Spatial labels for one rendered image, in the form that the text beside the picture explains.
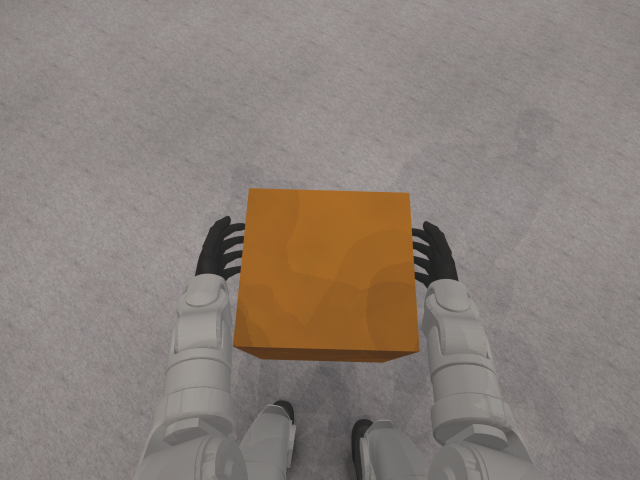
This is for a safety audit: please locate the robot right upper arm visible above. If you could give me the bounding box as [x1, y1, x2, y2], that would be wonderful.
[428, 441, 545, 480]

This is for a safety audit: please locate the robot right hand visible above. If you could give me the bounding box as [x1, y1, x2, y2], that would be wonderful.
[412, 221, 459, 288]

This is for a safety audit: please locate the right robot forearm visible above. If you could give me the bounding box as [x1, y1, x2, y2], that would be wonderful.
[422, 279, 541, 473]

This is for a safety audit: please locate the carton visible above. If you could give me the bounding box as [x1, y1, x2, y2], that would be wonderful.
[233, 188, 420, 363]

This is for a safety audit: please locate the robot left upper arm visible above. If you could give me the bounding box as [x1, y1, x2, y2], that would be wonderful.
[133, 433, 248, 480]

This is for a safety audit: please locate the left robot thigh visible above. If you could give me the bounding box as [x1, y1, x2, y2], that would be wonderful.
[239, 413, 296, 480]

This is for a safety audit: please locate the robot left hand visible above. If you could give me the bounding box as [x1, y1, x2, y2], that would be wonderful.
[195, 216, 245, 281]

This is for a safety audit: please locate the left robot forearm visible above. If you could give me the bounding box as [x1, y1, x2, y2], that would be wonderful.
[133, 274, 235, 479]

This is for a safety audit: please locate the robot right shin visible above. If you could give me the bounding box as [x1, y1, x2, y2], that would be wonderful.
[362, 420, 394, 480]

